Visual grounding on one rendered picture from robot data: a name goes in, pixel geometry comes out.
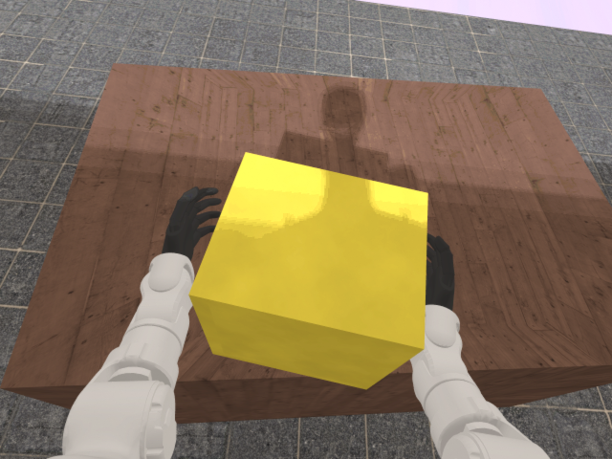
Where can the robot left upper arm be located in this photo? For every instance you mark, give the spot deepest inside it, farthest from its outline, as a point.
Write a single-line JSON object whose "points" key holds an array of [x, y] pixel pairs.
{"points": [[122, 420]]}

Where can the robot left forearm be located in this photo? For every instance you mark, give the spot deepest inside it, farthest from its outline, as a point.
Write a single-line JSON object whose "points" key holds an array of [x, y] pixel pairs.
{"points": [[155, 337]]}

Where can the robot right forearm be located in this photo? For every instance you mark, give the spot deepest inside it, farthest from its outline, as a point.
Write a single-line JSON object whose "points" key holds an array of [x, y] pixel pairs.
{"points": [[450, 398]]}

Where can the robot right upper arm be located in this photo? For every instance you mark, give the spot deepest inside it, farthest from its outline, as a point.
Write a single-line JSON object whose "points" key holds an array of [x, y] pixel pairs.
{"points": [[475, 445]]}

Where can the left robot hand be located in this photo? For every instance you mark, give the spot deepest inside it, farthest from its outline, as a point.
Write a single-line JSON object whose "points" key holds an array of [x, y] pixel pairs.
{"points": [[182, 234]]}

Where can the carton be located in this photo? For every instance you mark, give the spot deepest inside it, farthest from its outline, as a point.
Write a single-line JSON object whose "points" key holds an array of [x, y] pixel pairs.
{"points": [[315, 272]]}

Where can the right robot hand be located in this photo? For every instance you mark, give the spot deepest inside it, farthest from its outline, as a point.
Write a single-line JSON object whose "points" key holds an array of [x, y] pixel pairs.
{"points": [[440, 273]]}

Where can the pedestal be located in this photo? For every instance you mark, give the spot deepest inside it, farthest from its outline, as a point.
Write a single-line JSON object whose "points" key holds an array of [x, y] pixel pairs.
{"points": [[528, 226]]}

